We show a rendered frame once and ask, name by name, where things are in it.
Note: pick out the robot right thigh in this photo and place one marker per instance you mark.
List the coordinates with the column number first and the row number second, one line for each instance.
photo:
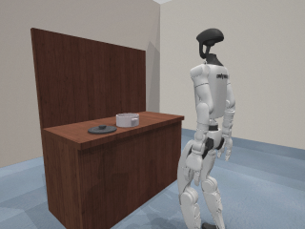
column 209, row 185

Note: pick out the robot left upper arm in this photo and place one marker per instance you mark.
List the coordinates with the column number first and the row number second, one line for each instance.
column 199, row 76

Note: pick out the left robot forearm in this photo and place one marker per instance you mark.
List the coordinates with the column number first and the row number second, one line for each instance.
column 202, row 128

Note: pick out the robot left thigh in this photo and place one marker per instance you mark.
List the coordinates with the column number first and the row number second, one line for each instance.
column 183, row 185

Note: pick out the robot thigh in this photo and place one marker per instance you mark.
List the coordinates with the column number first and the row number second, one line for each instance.
column 209, row 185
column 183, row 185

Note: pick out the table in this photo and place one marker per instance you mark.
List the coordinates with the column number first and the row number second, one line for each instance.
column 94, row 181

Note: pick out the robot right upper arm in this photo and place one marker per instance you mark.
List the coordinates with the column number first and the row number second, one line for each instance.
column 230, row 100

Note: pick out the left robot hand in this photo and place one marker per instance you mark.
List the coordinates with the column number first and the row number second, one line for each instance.
column 193, row 162

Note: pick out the right robot forearm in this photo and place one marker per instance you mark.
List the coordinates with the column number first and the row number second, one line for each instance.
column 227, row 123

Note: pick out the knob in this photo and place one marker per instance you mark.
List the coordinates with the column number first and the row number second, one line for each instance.
column 102, row 126

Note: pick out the lid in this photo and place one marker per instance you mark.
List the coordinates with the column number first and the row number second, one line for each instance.
column 97, row 130

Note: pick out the right robot hand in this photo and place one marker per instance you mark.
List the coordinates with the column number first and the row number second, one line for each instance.
column 227, row 143

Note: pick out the pot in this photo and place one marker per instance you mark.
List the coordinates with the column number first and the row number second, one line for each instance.
column 127, row 120

